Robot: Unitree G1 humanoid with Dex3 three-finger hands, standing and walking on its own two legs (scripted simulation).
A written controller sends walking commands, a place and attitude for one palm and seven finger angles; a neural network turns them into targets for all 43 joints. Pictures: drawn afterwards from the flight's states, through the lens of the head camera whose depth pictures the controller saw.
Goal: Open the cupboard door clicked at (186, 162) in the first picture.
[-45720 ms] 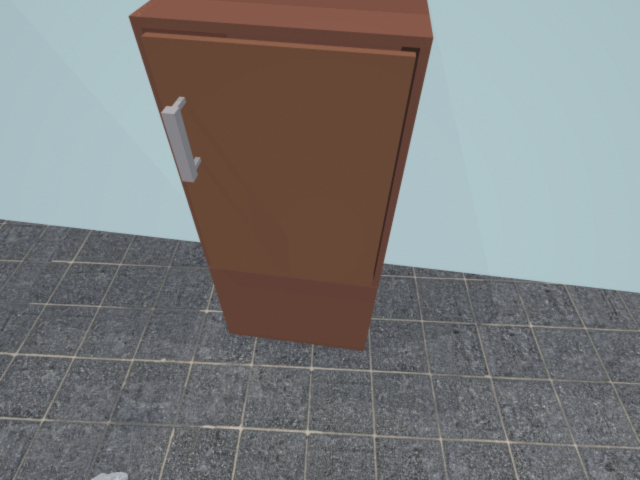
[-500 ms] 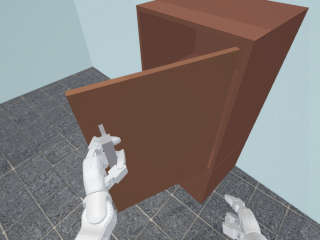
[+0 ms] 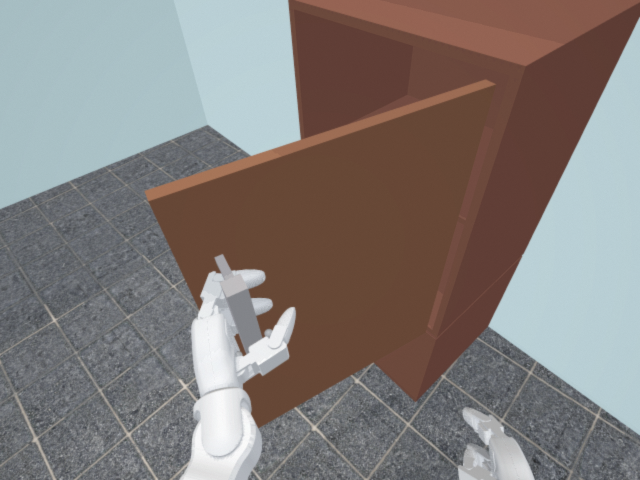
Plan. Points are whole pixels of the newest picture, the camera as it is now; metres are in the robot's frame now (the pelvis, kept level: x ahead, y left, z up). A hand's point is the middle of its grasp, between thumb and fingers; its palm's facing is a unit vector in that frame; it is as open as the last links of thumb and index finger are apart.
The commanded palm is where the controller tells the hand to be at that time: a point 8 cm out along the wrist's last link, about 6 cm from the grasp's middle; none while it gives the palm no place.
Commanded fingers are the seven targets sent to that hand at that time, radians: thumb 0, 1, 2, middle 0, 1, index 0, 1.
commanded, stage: open thumb and fingers to let go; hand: left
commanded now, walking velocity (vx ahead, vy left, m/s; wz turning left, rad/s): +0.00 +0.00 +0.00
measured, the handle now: (239, 310) +0.30 +0.11 +0.09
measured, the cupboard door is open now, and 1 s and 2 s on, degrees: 78 81 80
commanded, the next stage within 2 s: slide the hand sideways off the handle in 0.52 s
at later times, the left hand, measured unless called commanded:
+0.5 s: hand (264, 334) +0.26 +0.08 +0.10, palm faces +0.21 -0.98 +0.00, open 14.3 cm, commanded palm +0.22 +0.12 +0.09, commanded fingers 0.00 -0.50 0.30 -0.15 -0.30 -0.15 -0.30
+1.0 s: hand (259, 370) +0.22 +0.08 +0.10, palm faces -0.20 -0.98 +0.00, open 15.9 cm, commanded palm +0.20 +0.14 +0.09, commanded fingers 0.00 -0.50 0.30 -0.15 -0.30 -0.15 -0.30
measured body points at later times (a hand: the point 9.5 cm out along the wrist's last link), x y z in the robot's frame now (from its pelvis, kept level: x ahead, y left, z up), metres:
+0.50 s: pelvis +0.00 +0.02 +0.00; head -0.02 +0.01 +0.45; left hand +0.24 +0.13 +0.10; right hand +0.18 -0.19 -0.08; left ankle +0.02 +0.14 -0.71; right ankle -0.02 -0.08 -0.71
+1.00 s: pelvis -0.01 +0.03 -0.01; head -0.02 +0.02 +0.44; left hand +0.22 +0.13 +0.10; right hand +0.16 -0.18 -0.08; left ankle +0.02 +0.14 -0.71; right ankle -0.02 -0.08 -0.71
